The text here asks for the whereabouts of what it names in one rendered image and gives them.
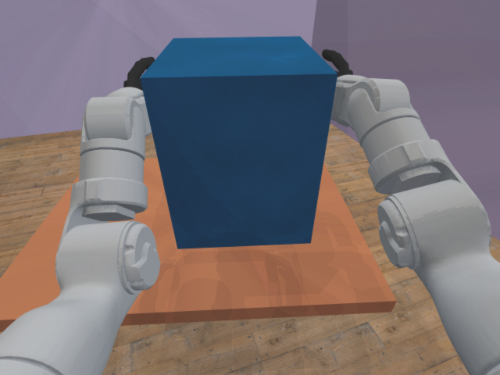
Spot right robot forearm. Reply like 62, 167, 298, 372
330, 75, 491, 246

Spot robot right hand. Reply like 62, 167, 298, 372
322, 49, 353, 77

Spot left robot upper arm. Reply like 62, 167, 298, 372
0, 220, 160, 375

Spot left robot forearm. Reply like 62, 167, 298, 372
55, 87, 152, 284

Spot right robot upper arm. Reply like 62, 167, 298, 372
377, 180, 500, 375

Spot carton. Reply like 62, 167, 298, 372
140, 36, 338, 249

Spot robot left hand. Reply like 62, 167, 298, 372
123, 57, 155, 91

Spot table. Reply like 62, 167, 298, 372
0, 158, 397, 332

